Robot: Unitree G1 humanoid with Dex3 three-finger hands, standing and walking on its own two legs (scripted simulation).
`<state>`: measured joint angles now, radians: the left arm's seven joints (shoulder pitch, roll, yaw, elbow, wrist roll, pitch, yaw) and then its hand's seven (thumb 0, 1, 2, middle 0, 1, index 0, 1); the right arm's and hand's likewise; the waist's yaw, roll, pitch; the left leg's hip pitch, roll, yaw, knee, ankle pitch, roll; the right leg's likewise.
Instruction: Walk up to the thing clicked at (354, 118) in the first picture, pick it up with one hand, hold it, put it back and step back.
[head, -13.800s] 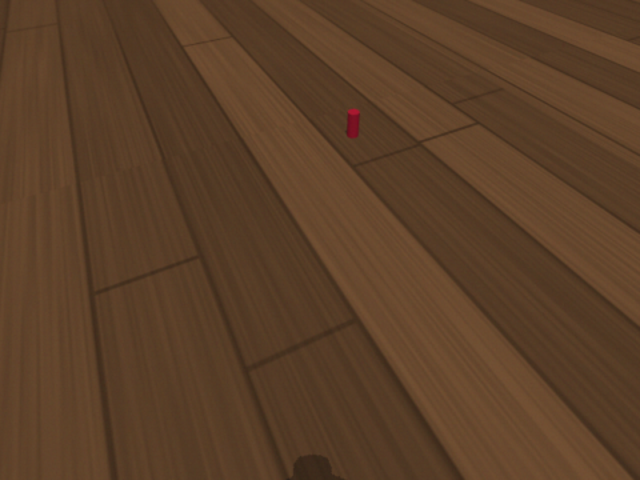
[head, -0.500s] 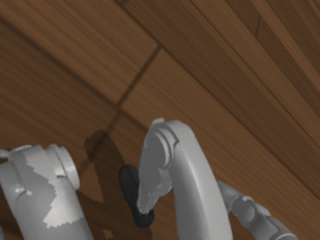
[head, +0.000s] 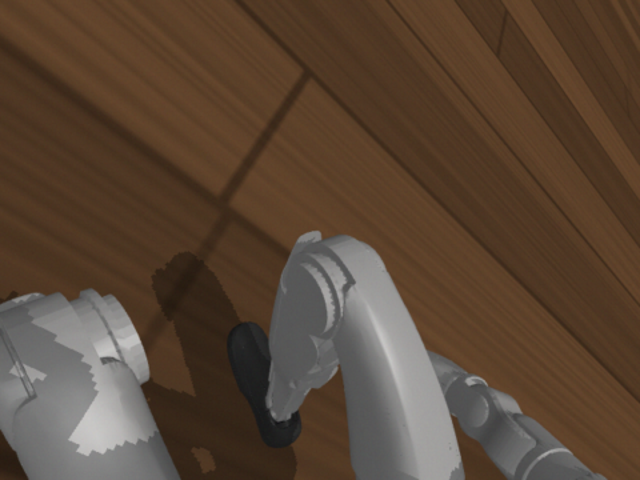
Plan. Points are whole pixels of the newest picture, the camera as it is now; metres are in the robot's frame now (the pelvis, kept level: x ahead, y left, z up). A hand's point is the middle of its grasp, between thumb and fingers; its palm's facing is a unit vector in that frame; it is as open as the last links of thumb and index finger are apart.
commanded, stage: close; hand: left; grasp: from the side
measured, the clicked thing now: out of the picture +0.43 +0.28 -0.20
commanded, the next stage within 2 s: settle in 0.20 s
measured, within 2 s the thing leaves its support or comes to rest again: leaves its support in 0.60 s
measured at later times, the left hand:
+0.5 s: hand out of the picture +0.43 +0.28 -0.17, palm faces +0.36 -0.93 +0.00, open 9.3 cm
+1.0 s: hand out of the picture +0.41 +0.31 -0.08, palm faces +0.33 -0.94 -0.03, open 9.3 cm
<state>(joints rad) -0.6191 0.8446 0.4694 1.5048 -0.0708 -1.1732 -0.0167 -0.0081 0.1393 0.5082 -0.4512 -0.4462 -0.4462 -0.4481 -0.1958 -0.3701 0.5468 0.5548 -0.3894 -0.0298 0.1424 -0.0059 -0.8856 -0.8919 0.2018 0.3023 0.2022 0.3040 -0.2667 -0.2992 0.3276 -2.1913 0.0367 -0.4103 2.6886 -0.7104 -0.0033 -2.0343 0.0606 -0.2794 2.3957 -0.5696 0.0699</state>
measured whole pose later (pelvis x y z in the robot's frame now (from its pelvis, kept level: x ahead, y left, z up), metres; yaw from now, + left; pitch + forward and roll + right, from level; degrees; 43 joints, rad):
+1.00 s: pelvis +0.01 -0.01 +0.02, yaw +3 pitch +16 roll -15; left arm -0.54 0.67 0.40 1.05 -0.10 -0.88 -0.06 0.03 -0.24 1.06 -0.80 -1.02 -0.72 -1.02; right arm -0.06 -0.36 0.34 0.59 -0.26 0.01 0.15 0.00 -0.90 -0.90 0.20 0.30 0.20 0.30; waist -0.19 -0.16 0.14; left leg -2.23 0.04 -0.31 2.59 -0.69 0.01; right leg -2.08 0.02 -0.22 2.36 -0.60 0.05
